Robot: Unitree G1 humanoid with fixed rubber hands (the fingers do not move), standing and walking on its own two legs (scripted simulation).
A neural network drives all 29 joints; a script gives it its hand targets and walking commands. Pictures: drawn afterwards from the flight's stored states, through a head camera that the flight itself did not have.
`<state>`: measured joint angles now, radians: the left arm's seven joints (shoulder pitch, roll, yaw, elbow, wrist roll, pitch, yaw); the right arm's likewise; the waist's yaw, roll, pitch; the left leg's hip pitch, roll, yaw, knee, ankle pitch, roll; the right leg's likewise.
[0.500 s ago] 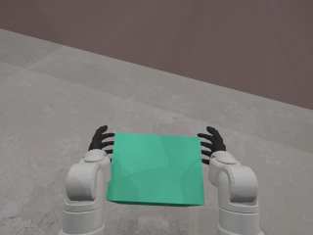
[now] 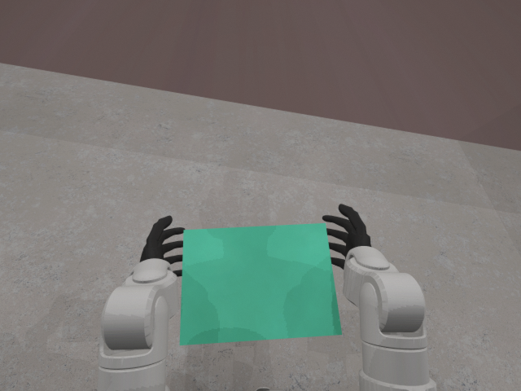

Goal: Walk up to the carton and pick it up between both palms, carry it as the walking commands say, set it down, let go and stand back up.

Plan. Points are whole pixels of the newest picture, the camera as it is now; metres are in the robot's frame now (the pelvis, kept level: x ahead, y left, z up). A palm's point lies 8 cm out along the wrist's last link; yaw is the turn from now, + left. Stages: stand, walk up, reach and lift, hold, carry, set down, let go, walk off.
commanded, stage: carry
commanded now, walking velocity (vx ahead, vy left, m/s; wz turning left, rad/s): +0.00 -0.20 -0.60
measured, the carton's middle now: (256, 289) +0.27 +0.01 +0.00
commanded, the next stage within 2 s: none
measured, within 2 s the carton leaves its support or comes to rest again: neither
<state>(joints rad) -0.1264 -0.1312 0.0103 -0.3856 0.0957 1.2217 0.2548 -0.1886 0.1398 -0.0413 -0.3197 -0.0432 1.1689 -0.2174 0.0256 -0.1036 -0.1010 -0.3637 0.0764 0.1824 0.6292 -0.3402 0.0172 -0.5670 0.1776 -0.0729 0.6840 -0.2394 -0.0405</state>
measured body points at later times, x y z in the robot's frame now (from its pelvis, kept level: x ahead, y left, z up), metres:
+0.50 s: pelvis -0.07 -0.17 +0.00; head -0.04 -0.20 +0.44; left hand +0.24 -0.13 +0.05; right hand +0.16 -0.40 +0.05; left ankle -0.05 -0.05 -0.65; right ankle -0.01 -0.30 -0.72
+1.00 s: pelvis -0.12 -0.22 +0.00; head -0.16 -0.21 +0.45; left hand +0.17 -0.16 +0.10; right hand +0.11 -0.43 +0.10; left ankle -0.09 -0.11 -0.72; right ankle -0.04 -0.33 -0.72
